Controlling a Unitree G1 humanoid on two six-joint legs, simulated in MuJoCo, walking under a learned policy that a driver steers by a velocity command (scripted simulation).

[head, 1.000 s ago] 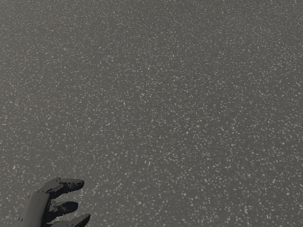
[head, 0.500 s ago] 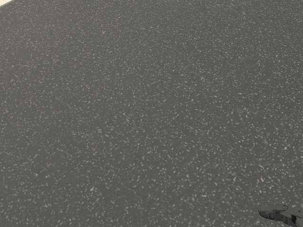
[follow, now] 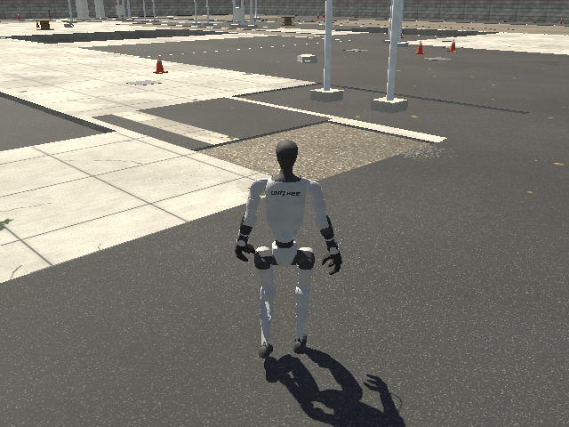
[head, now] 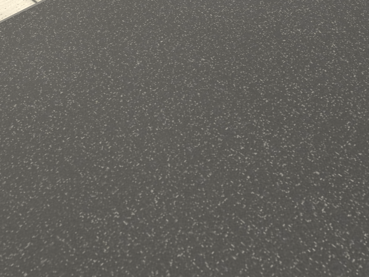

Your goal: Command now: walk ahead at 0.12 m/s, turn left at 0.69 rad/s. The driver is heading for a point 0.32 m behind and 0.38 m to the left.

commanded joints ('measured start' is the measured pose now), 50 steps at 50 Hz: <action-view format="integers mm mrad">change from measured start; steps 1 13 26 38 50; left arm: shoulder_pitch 65 23 -25 157 183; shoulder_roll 124 200 119 222 221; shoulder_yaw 35 83 67 81 88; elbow -41 -65 -121 -100 -72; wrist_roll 9 7 -2 -5 9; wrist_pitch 9 47 74 40 -37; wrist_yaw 17 -21 -14 20 -15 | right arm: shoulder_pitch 122 -80 2 -107 -180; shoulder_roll -53 -59 -171 -130 -113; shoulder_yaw -22 -29 -75 -75 -37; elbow -54 -215 -233 -278 -291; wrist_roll -8 9 5 11 -25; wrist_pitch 49 74 28 28 23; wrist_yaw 18 63 16 46 115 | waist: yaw -4 31 1 113 85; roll -125 -150 57 -104 -122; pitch -198 -184 -208 -220 -59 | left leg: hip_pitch -6 124 339 -209 -505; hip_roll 62 106 213 -31 96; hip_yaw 19 160 -335 -412 -25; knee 23 -535 -862 -681 -1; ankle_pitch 41 92 670 -246 341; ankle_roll -35 31 240 82 -20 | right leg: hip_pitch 118 140 -241 503 385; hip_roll -295 -380 -9 -96 -267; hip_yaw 172 -27 174 388 227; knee -218 -145 485 -235 -380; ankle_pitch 344 -191 -289 -444 -475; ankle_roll -165 -50 138 28 -12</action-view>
